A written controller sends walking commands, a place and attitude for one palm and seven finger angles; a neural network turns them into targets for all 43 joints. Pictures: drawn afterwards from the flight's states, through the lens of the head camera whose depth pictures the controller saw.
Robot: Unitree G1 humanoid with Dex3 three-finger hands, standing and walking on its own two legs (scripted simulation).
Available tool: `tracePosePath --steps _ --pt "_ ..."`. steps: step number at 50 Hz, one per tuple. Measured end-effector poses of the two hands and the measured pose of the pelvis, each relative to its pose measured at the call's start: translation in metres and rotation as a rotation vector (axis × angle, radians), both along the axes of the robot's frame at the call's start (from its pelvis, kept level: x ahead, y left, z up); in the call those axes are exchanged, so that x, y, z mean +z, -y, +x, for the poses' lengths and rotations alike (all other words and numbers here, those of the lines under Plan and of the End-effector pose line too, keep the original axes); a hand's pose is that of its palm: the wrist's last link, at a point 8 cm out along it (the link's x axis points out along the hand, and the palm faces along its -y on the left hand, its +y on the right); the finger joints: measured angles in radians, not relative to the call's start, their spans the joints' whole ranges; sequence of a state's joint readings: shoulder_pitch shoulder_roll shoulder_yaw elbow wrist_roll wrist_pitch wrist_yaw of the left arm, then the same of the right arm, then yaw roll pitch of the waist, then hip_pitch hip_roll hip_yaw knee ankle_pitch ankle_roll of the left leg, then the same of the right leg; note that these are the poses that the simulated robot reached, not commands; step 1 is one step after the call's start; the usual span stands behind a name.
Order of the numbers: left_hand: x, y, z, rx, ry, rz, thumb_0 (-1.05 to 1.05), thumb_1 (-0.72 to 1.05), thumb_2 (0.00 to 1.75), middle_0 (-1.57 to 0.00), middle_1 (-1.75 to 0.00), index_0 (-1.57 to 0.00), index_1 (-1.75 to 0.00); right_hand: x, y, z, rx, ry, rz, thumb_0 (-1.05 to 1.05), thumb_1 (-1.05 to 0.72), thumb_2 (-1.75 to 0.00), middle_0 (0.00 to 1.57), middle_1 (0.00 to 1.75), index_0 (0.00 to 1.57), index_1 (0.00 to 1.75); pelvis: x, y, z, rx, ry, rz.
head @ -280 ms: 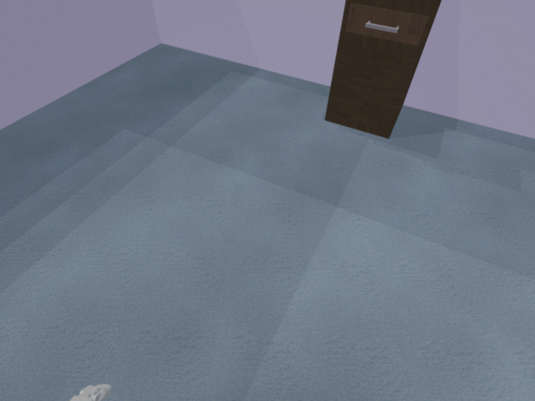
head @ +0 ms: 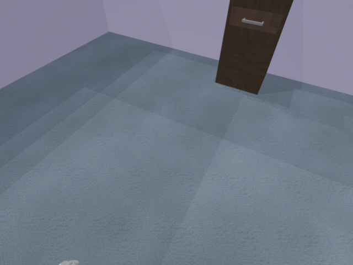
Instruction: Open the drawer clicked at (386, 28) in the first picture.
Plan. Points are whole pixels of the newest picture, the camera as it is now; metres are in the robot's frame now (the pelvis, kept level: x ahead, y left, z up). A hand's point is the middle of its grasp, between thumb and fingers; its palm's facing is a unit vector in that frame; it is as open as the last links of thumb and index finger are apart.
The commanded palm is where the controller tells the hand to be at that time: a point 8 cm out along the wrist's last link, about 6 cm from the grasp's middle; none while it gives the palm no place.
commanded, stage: stand and wait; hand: left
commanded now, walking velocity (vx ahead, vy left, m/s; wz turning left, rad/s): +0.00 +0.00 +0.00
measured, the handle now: (252, 21) +1.84 -0.49 -0.13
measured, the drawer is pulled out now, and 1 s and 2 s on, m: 0.00 0.00 0.00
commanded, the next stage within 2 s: look at it before walking up in 0.54 s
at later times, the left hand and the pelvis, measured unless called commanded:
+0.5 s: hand out of the picture +0.06 +0.24 -0.15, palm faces -0.04 -0.94 -0.34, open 7.4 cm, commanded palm none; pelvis -0.01 -0.01 +0.00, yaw +0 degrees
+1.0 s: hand out of the picture +0.06 +0.24 -0.15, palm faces -0.04 -0.94 -0.33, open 7.4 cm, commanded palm none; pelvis -0.01 -0.01 +0.01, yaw +0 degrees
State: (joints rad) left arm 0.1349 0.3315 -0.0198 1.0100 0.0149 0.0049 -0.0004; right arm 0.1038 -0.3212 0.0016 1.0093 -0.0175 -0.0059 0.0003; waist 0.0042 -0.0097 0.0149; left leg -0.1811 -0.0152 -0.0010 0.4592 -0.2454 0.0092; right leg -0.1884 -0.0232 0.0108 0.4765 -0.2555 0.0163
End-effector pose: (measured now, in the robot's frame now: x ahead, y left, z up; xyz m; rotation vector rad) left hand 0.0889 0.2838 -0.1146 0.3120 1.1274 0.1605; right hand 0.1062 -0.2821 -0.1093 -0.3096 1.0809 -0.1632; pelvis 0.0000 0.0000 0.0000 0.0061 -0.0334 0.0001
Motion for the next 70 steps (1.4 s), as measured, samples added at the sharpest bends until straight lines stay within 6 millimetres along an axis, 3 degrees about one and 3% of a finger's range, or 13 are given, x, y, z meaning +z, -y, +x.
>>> tracePosePath --steps 12,21,34,47,65,70 --pt "-0.004 -0.002 -0.028 0.021 -0.078 0.007 0.0 0.9 0.9 -0.21 -0.3 -0.2 -0.3 -0.002 0.015 -0.033 -0.038 -0.092 -0.023 0.0 -0.9 -0.9 0.21 0.3 0.21 0.3 0.002 0.004 -0.006 0.0 0.002 -0.002" --pt "-0.002 -0.004 -0.033 0.025 -0.087 0.015 0.0 0.9 0.9 -0.21 -0.3 -0.2 -0.3 -0.004 0.02 -0.049 -0.055 -0.125 -0.023 0.0 -0.9 -0.9 0.21 0.3 0.21 0.3 0.004 0.005 -0.009 -0.002 0.007 -0.002" --pt "0.001 0.0 -0.027 0.015 -0.058 0.015 0.0 0.9 0.9 -0.21 -0.3 -0.2 -0.3 -0.005 0.018 -0.051 -0.055 -0.113 -0.01 0.0 -0.9 -0.9 0.21 0.3 0.21 0.3 0.005 0.007 -0.013 -0.003 0.01 -0.001" --pt "-0.001 0.001 -0.034 0.019 -0.086 0.011 0.0 0.9 0.9 -0.21 -0.3 -0.2 -0.3 -0.005 0.019 -0.053 -0.056 -0.132 -0.013 0.0 -0.9 -0.9 0.21 0.3 0.21 0.3 0.005 0.008 -0.012 -0.003 0.004 -0.002" --pt "0.0 0.002 -0.029 0.021 -0.094 0.016 0.0 0.9 0.9 -0.21 -0.3 -0.2 -0.3 -0.004 0.02 -0.043 -0.053 -0.125 -0.013 0.0 -0.91 -0.9 0.21 0.3 0.21 0.3 0.006 0.009 -0.006 -0.007 0.002 -0.001" --pt "-0.008 0.012 -0.032 0.024 -0.124 -0.009 0.0 0.9 0.9 -0.2 -0.3 -0.2 -0.3 -0.012 0.01 -0.046 -0.073 -0.134 0.014 0.0 -0.91 -0.9 0.21 0.3 0.21 0.3 0.003 0.009 0.003 -0.037 -0.005 -0.002"
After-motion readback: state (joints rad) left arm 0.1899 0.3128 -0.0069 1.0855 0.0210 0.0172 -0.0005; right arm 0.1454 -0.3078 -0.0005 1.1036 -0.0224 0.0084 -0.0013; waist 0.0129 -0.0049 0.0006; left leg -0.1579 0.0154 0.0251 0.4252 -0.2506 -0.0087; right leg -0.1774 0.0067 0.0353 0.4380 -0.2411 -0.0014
